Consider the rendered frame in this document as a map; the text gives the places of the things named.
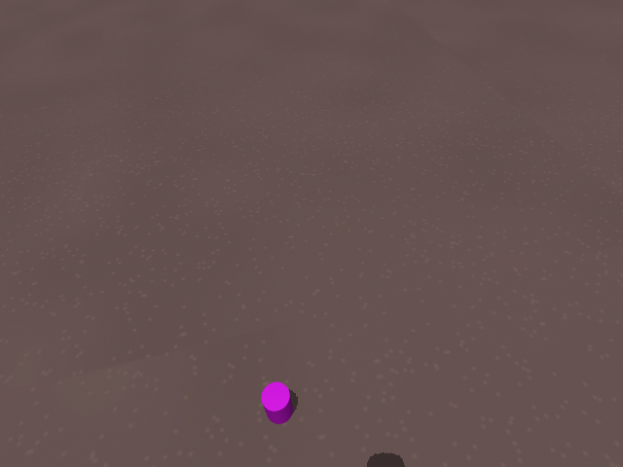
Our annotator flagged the can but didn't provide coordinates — can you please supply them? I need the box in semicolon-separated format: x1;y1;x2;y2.
261;382;293;424

